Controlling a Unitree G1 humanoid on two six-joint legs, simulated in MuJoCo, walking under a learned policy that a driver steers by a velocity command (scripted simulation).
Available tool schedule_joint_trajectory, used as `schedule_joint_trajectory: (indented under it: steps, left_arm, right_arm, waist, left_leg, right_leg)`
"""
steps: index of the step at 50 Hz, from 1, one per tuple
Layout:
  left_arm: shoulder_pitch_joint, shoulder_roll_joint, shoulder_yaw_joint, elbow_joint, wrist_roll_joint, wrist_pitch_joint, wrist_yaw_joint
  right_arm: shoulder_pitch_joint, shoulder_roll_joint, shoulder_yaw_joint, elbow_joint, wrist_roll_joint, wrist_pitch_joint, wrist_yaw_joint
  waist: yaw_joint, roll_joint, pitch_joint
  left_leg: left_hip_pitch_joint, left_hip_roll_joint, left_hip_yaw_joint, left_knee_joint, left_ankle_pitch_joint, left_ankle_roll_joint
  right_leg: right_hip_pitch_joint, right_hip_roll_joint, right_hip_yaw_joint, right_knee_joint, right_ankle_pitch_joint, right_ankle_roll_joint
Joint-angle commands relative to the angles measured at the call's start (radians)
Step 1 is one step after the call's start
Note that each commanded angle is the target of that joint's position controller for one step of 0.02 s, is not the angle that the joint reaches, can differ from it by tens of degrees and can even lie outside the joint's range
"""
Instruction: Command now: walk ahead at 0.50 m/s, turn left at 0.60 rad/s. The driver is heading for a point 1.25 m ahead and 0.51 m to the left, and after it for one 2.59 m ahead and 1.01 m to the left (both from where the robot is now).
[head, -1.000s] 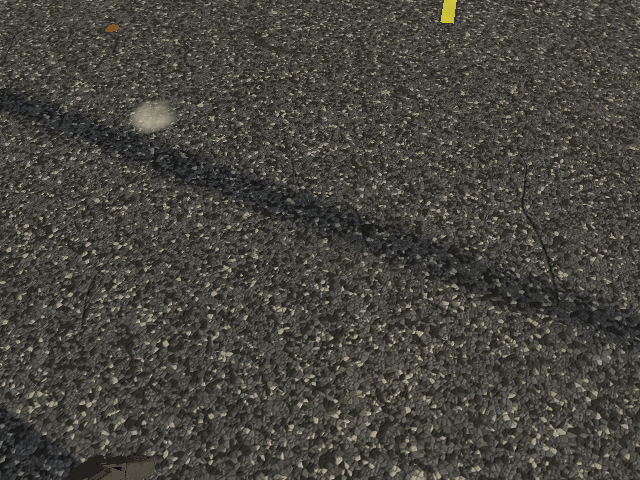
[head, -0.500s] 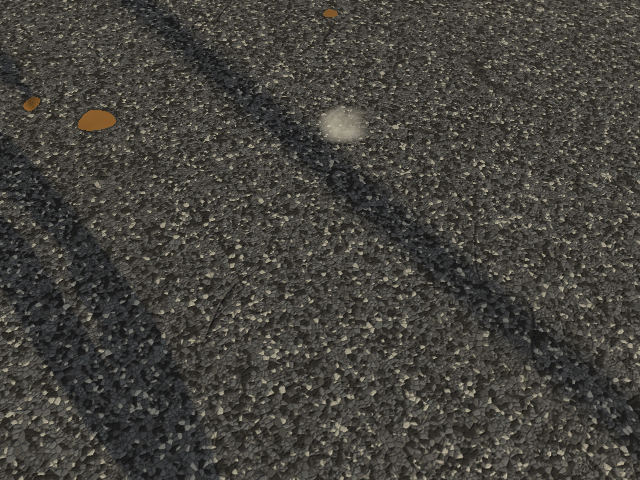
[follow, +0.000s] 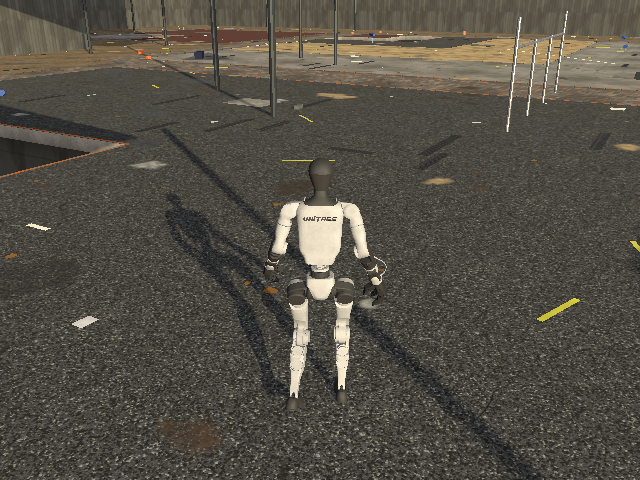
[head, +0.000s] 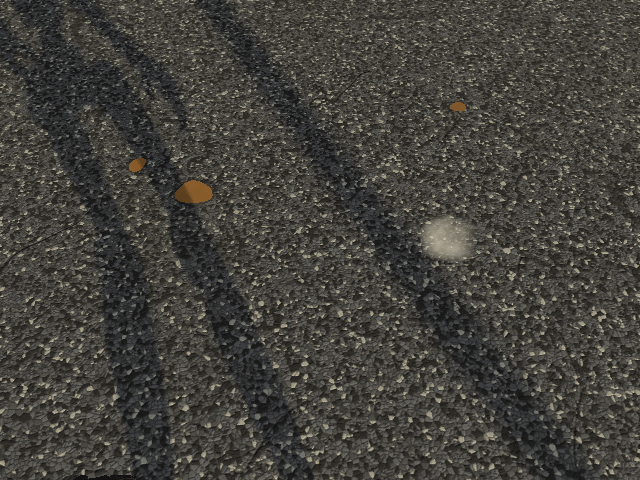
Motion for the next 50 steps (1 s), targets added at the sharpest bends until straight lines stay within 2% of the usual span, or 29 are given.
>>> schedule_joint_trajectory:
  steps: [1, 3, 5, 9, 12, 16, 18, 19, 20, 21, 22, 23, 24, 25, 26, 27, 28, 31, 36, 38, 41, 43, 44, 45, 46, 47, 48, 49, 50]
  left_arm:
    - [0.098, 0.097, 0.028, -0.015, 0.006, 0.008, 0.012]
    - [0.087, 0.094, 0.028, 0.000, 0.005, 0.001, 0.014]
    - [0.095, 0.118, 0.036, 0.019, 0.001, -0.007, 0.014]
    - [0.102, 0.153, 0.046, 0.043, 0.001, -0.002, 0.017]
    - [0.132, 0.175, 0.048, 0.062, -0.005, 0.010, 0.021]
    - [0.185, 0.211, 0.058, 0.093, -0.024, 0.033, 0.022]
    - [0.181, 0.241, 0.067, 0.094, -0.034, 0.046, 0.026]
    - [0.178, 0.257, 0.072, 0.092, -0.039, 0.053, 0.030]
    - [0.167, 0.262, 0.073, 0.089, -0.043, 0.061, 0.034]
    - [0.168, 0.235, 0.061, 0.083, -0.037, 0.060, 0.039]
    - [0.249, 0.106, 0.018, 0.035, 0.017, 0.047, 0.029]
    - [0.216, 0.104, 0.001, 0.004, 0.007, 0.010, 0.016]
    - [0.089, 0.191, 0.025, -0.021, -0.037, -0.013, 0.005]
    - [0.053, 0.180, 0.019, -0.039, -0.046, -0.026, 0.004]
    - [0.060, 0.170, 0.018, -0.025, -0.023, -0.028, 0.011]
    - [0.079, 0.179, 0.025, -0.016, -0.005, -0.021, 0.015]
    - [0.097, 0.179, 0.027, -0.012, 0.000, -0.009, 0.014]
    - [0.087, 0.140, 0.019, -0.013, 0.014, 0.016, 0.016]
    - [-0.109, 0.090, -0.004, -0.063, 0.005, 0.012, 0.007]
    - [-0.154, 0.102, -0.002, -0.080, -0.007, 0.006, -0.001]
    - [-0.149, 0.142, 0.014, -0.087, -0.012, -0.004, -0.010]
    - [-0.083, 0.160, 0.028, -0.074, -0.014, -0.012, -0.010]
    - [0.002, 0.175, 0.041, -0.051, -0.008, -0.015, -0.004]
    - [0.129, 0.217, 0.055, -0.039, 0.009, -0.021, 0.003]
    - [0.247, 0.308, 0.078, -0.014, 0.027, -0.010, 0.007]
    - [0.270, 0.252, 0.069, 0.002, -0.001, -0.005, -0.005]
    - [0.227, 0.177, 0.048, -0.007, -0.008, -0.001, -0.004]
    - [0.181, 0.149, 0.038, -0.010, 0.000, 0.007, -0.002]
    - [0.147, 0.128, 0.030, -0.004, 0.006, 0.012, -0.002]
  right_arm:
    - [-0.078, -0.129, -0.037, -0.113, -0.011, -0.013, 0.004]
    - [-0.061, -0.083, -0.030, -0.114, -0.001, -0.002, 0.012]
    - [-0.087, -0.059, -0.024, -0.132, -0.003, 0.005, 0.014]
    - [-0.152, -0.045, -0.016, -0.150, -0.006, -0.002, 0.027]
    - [-0.255, -0.024, -0.005, -0.175, -0.007, -0.013, 0.047]
    - [-0.345, -0.028, -0.004, -0.219, -0.003, -0.013, 0.071]
    - [-0.321, -0.058, -0.018, -0.228, -0.008, -0.009, 0.075]
    - [-0.268, -0.084, -0.032, -0.221, -0.012, -0.004, 0.074]
    - [-0.143, -0.123, -0.056, -0.191, -0.011, 0.000, 0.069]
    - [0.036, -0.181, -0.090, -0.142, -0.007, 0.008, 0.053]
    - [0.084, -0.297, -0.111, -0.129, 0.002, 0.011, 0.034]
    - [0.084, -0.284, -0.096, -0.170, 0.001, -0.008, 0.041]
    - [0.067, -0.206, -0.071, -0.158, -0.010, -0.024, 0.050]
    - [0.023, -0.182, -0.062, -0.150, -0.012, -0.033, 0.050]
    - [-0.048, -0.154, -0.052, -0.156, -0.012, -0.036, 0.048]
    - [-0.100, -0.128, -0.042, -0.168, -0.020, -0.038, 0.044]
    - [-0.126, -0.121, -0.038, -0.178, -0.028, -0.038, 0.040]
    - [-0.119, -0.137, -0.041, -0.161, -0.023, -0.044, 0.022]
    - [-0.048, -0.162, -0.049, -0.117, -0.013, -0.034, 0.001]
    - [-0.013, -0.169, -0.053, -0.096, -0.008, -0.032, 0.000]
    - [0.004, -0.152, -0.050, -0.078, -0.003, -0.025, -0.004]
    - [-0.010, -0.147, -0.051, -0.077, -0.006, -0.017, -0.005]
    - [-0.014, -0.119, -0.042, -0.080, -0.009, -0.015, -0.004]
    - [-0.009, -0.061, -0.019, -0.091, -0.018, -0.017, 0.001]
    - [0.114, 0.003, 0.001, -0.117, 0.003, -0.024, 0.000]
    - [0.137, -0.066, -0.004, -0.108, 0.013, -0.030, -0.003]
    - [0.054, -0.133, -0.023, -0.096, 0.012, -0.027, -0.003]
    - [-0.020, -0.139, -0.024, -0.106, -0.001, -0.023, -0.005]
    - [-0.074, -0.127, -0.024, -0.120, -0.014, -0.026, -0.003]
  waist:
    - [0.075, -0.124, -0.014]
    - [0.053, -0.152, -0.001]
    - [0.051, -0.131, 0.010]
    - [0.065, -0.099, 0.015]
    - [0.106, -0.087, 0.042]
    - [0.123, -0.087, 0.073]
    - [0.086, -0.113, 0.039]
    - [0.047, -0.132, -0.004]
    - [-0.029, -0.125, -0.072]
    - [-0.120, -0.085, -0.160]
    - [-0.054, 0.181, -0.249]
    - [-0.054, 0.187, -0.429]
    - [-0.098, 0.074, -0.319]
    - [-0.066, 0.045, -0.193]
    - [-0.015, -0.022, -0.120]
    - [0.024, -0.004, -0.086]
    - [0.048, 0.017, -0.074]
    - [0.060, 0.011, -0.053]
    - [-0.013, 0.037, -0.005]
    - [-0.031, 0.044, 0.000]
    - [-0.017, 0.066, -0.004]
    - [0.022, 0.098, -0.014]
    - [0.065, 0.093, -0.052]
    - [0.121, 0.027, -0.170]
    - [0.094, -0.259, -0.323]
    - [0.097, -0.328, -0.317]
    - [0.119, -0.214, -0.182]
    - [0.114, -0.141, -0.103]
    - [0.100, -0.115, -0.038]
  left_leg:
    - [-0.399, 0.139, -0.007, 0.103, 0.110, -0.013]
    - [-0.344, 0.165, 0.018, 0.060, 0.147, -0.016]
    - [-0.370, 0.176, 0.027, 0.009, 0.192, -0.027]
    - [-0.392, 0.179, 0.047, -0.179, 0.374, -0.037]
    - [-0.347, 0.163, 0.107, -0.347, 0.489, -0.026]
    - [-0.337, 0.141, 0.158, -0.468, 0.436, 0.011]
    - [-0.254, 0.089, 0.207, -0.493, 0.334, 0.050]
    - [-0.168, 0.051, 0.234, -0.495, 0.281, 0.074]
    - [0.000, 0.008, 0.252, -0.535, 0.291, 0.106]
    - [0.288, -0.002, 0.206, -0.581, 0.340, 0.148]
    - [0.668, 0.260, -0.237, -0.580, 0.317, 0.285]
    - [0.786, 0.402, -0.707, -0.770, 0.091, 0.420]
    - [0.716, 0.375, -0.593, -0.825, 0.090, 0.349]
    - [0.569, 0.337, -0.463, -0.832, 0.154, 0.313]
    - [0.419, 0.293, -0.357, -0.835, 0.262, 0.281]
    - [0.308, 0.259, -0.285, -0.852, 0.363, 0.267]
    - [0.237, 0.238, -0.256, -0.874, 0.413, 0.265]
    - [0.121, 0.206, -0.173, -0.898, 0.534, 0.274]
    - [0.053, 0.140, -0.111, -0.882, 0.403, 0.205]
    - [0.065, 0.158, -0.150, -0.864, 0.353, 0.194]
    - [0.149, 0.194, -0.240, -0.777, 0.309, 0.175]
    - [0.171, 0.197, -0.280, -0.708, 0.339, 0.155]
    - [0.156, 0.158, -0.264, -0.629, 0.374, 0.129]
    - [0.077, 0.099, -0.201, -0.399, 0.320, 0.092]
    - [-0.257, -0.046, -0.050, -0.045, -0.006, 0.010]
    - [-0.425, -0.002, -0.053, 0.133, -0.130, -0.008]
    - [-0.468, 0.040, -0.062, 0.192, -0.040, -0.014]
    - [-0.447, 0.072, -0.022, 0.185, 0.032, -0.016]
    - [-0.426, 0.094, -0.013, 0.134, 0.080, -0.015]
  right_leg:
    - [0.336, -0.316, 0.377, -0.293, -0.127, -0.147]
    - [0.264, -0.285, 0.260, -0.339, -0.029, -0.146]
    - [0.257, -0.291, 0.185, -0.370, 0.056, -0.166]
    - [0.305, -0.281, 0.039, -0.384, 0.203, -0.163]
    - [0.325, -0.268, -0.057, -0.382, 0.240, -0.140]
    - [0.432, -0.306, -0.112, -0.345, 0.330, -0.119]
    - [0.479, -0.313, -0.150, -0.243, 0.624, -0.099]
    - [0.490, -0.310, -0.168, -0.141, 0.795, -0.089]
    - [0.454, -0.292, -0.193, 0.031, 0.878, -0.071]
    - [0.290, -0.256, -0.208, 0.277, 0.762, -0.034]
    - [-0.144, -0.130, -0.196, 0.651, -0.059, 0.025]
    - [-0.346, 0.004, 0.039, 0.854, -0.446, 0.039]
    - [-0.445, -0.056, 0.109, 0.870, -0.356, 0.020]
    - [-0.447, -0.094, 0.096, 0.795, -0.265, 0.005]
    - [-0.387, -0.131, 0.094, 0.706, -0.203, 0.013]
    - [-0.313, -0.156, 0.099, 0.638, -0.159, 0.022]
    - [-0.260, -0.162, 0.098, 0.611, -0.133, 0.034]
    - [-0.222, -0.144, 0.069, 0.493, -0.061, 0.083]
    - [-0.147, -0.074, 0.062, 0.119, 0.237, 0.103]
    - [-0.110, -0.054, 0.073, 0.053, 0.273, 0.096]
    - [-0.085, -0.051, 0.110, -0.013, 0.204, 0.066]
    - [-0.004, -0.044, 0.094, -0.037, 0.112, 0.033]
    - [0.118, -0.044, 0.077, -0.070, 0.105, 0.008]
    - [0.344, -0.162, 0.179, -0.055, 0.071, -0.048]
    - [0.704, -0.399, 0.600, -0.129, -0.147, -0.205]
    - [0.728, -0.459, 0.853, -0.225, -0.408, -0.241]
    - [0.614, -0.415, 0.730, -0.253, -0.452, -0.202]
    - [0.497, -0.370, 0.582, -0.253, -0.339, -0.171]
    - [0.388, -0.327, 0.477, -0.270, -0.210, -0.167]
